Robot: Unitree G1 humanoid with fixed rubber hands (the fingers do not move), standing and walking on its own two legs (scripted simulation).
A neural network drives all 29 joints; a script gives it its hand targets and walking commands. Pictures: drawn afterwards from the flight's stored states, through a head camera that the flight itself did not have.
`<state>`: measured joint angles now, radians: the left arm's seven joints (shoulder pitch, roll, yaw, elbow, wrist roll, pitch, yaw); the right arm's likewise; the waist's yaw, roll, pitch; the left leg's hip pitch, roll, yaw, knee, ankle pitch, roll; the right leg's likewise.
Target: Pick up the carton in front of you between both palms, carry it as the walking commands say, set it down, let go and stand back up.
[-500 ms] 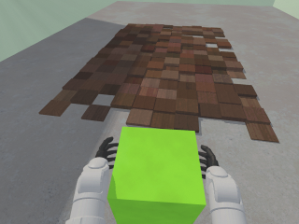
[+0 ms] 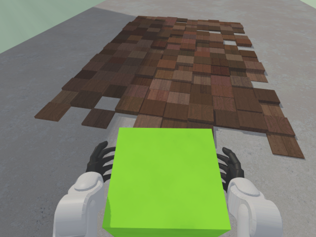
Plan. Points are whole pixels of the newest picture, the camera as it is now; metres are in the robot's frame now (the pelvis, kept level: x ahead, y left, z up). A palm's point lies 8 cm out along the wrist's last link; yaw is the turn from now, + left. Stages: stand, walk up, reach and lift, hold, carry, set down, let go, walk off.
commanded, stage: carry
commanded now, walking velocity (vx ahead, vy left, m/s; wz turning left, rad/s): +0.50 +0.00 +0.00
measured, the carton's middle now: (164, 190) +0.26 +0.01 +0.03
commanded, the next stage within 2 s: none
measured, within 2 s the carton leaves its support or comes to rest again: neither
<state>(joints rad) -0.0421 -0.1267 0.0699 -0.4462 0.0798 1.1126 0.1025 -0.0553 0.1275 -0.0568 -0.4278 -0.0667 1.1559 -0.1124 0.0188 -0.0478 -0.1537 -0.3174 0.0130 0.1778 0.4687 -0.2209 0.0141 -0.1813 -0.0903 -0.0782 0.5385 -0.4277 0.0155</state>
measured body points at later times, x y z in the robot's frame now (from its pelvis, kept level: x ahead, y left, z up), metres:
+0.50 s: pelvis +0.28 -0.04 +0.01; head +0.28 -0.04 +0.46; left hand +0.51 +0.14 +0.10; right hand +0.55 -0.16 +0.09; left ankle +0.35 +0.10 -0.69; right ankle +0.15 -0.11 -0.73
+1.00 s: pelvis +0.62 +0.00 +0.01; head +0.62 +0.01 +0.46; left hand +0.87 +0.14 +0.09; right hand +0.86 -0.16 +0.10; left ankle +0.49 +0.07 -0.73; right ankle +0.75 -0.15 -0.70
